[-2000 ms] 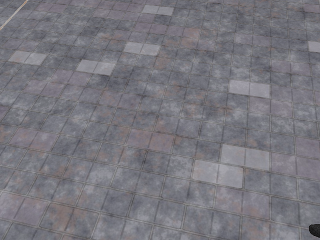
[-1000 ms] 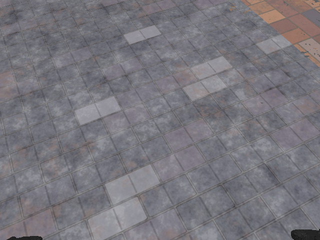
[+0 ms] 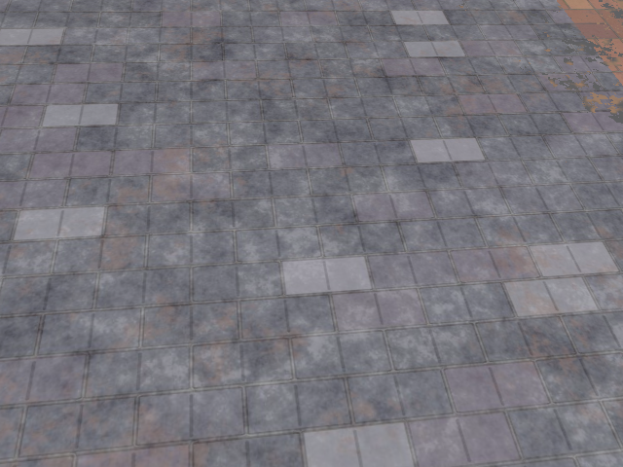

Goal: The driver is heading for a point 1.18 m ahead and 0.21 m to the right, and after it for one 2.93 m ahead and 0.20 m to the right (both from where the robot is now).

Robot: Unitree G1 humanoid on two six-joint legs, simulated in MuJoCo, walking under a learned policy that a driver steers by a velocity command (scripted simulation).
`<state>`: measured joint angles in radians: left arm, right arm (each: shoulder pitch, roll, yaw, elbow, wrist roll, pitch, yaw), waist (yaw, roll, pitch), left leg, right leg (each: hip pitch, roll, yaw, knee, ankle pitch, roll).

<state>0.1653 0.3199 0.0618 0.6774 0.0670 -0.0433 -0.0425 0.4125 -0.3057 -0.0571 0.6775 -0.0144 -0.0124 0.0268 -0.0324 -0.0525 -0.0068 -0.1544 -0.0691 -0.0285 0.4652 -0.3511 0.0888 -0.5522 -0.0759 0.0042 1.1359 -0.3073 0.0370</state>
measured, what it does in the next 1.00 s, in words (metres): walks ahead: right foot, then left foot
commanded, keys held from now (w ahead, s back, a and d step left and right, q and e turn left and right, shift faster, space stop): w+q+shift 0.18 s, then w+shift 0.04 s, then w+e+shift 0.78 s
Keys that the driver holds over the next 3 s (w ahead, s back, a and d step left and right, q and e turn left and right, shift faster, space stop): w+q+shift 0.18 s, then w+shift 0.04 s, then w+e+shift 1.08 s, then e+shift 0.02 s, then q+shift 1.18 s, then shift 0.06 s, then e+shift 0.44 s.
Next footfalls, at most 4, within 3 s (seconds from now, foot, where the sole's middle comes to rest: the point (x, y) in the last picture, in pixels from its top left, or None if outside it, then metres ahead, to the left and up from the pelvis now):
0.26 right None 0.39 -0.08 -0.77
0.66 left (189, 392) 0.66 0.23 -0.77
1.08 right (287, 251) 1.07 0.01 -0.77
1.48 left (305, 141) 1.52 -0.05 -0.77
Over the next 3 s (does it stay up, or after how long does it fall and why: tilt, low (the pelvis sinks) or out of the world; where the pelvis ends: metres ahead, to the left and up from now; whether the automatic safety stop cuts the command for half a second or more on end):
stays up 1.50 -0.09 0.00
